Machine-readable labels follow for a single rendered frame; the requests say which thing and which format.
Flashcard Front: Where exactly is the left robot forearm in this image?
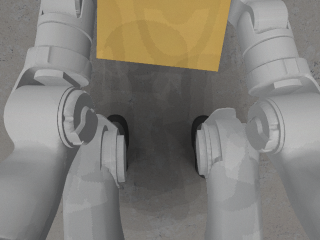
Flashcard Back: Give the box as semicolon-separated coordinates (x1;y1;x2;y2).
3;0;98;129

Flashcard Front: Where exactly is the robot thigh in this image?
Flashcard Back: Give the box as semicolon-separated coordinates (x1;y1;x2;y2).
196;118;264;240
62;125;127;240

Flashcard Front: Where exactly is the right robot forearm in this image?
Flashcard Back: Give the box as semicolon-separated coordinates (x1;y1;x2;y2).
227;0;320;99

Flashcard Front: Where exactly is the carton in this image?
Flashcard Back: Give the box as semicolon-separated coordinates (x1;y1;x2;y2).
96;0;231;72

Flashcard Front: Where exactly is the robot right upper arm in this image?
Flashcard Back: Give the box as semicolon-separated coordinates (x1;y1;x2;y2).
245;92;320;240

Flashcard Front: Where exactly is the robot left upper arm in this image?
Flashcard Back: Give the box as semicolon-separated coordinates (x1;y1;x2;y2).
0;85;98;240

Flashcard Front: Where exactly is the left robot thigh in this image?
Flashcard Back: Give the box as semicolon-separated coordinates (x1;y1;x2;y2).
62;125;127;240

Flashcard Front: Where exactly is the right robot thigh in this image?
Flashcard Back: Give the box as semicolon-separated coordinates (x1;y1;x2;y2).
196;118;264;240

